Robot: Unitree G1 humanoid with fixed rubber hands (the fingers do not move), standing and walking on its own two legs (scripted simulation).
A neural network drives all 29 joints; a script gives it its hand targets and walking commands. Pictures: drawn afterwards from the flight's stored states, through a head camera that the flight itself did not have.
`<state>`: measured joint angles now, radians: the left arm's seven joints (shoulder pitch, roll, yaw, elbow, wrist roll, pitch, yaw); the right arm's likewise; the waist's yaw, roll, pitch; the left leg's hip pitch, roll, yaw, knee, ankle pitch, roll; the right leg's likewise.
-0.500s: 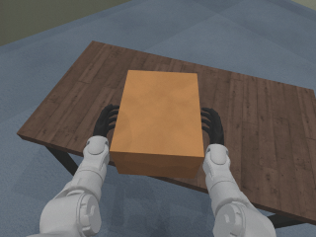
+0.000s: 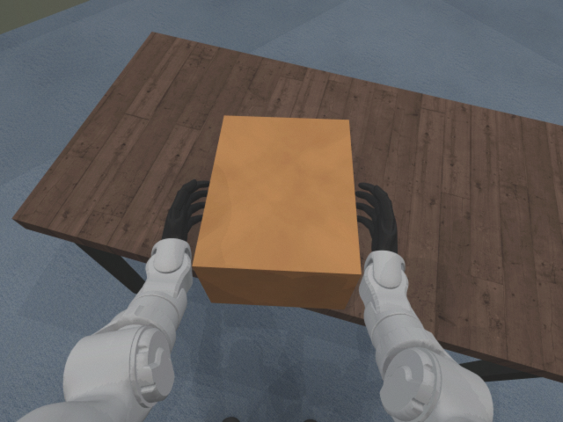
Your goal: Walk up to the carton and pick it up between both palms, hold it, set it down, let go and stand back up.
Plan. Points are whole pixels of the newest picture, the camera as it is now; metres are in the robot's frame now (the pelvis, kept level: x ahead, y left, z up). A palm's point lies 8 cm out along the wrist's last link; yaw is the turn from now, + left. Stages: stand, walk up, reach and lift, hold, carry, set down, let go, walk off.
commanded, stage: set down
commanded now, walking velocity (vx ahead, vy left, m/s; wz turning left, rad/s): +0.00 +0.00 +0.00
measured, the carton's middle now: (281, 208) +0.45 +0.00 -0.05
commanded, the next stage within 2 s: none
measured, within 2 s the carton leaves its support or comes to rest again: rests again in 1.42 s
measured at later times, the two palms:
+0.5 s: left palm (186, 236) +0.40 +0.16 -0.06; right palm (375, 251) +0.38 -0.15 -0.06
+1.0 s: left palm (187, 240) +0.39 +0.16 -0.08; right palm (373, 256) +0.37 -0.15 -0.07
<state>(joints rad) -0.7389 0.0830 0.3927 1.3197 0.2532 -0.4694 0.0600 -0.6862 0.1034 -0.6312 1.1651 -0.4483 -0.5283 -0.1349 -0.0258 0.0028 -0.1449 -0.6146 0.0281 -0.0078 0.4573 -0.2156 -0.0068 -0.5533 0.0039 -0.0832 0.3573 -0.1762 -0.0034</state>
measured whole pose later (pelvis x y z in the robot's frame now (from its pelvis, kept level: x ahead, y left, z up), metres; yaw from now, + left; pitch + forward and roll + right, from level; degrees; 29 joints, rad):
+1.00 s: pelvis -0.03 +0.01 -0.04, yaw -1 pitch +32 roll -3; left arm -0.97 0.15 0.34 1.64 0.10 -0.67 0.10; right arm -0.88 0.00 -0.69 1.42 -0.43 -0.63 -0.11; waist -0.04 0.04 -0.22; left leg -1.04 0.04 0.00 0.78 -0.30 0.02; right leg -0.97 0.00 -0.08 0.69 -0.27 0.00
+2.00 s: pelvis -0.04 +0.01 -0.05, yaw -2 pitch +32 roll -3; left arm -0.98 0.15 0.47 1.49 0.27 -0.56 0.08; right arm -0.91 0.04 -0.80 1.30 -0.51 -0.58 -0.08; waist -0.04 0.03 -0.20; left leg -1.08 0.04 0.01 0.83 -0.32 0.02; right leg -1.03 -0.01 -0.07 0.75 -0.28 0.01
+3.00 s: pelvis -0.04 +0.01 -0.06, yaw -4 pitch +36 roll -4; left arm -1.04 0.21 0.17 1.55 -0.03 -0.47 0.09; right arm -0.98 -0.06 -0.30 1.49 -0.05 -0.53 -0.13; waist -0.04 0.01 -0.32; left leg -1.19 0.06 -0.01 0.93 -0.36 -0.02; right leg -1.14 0.02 -0.06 0.82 -0.31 0.00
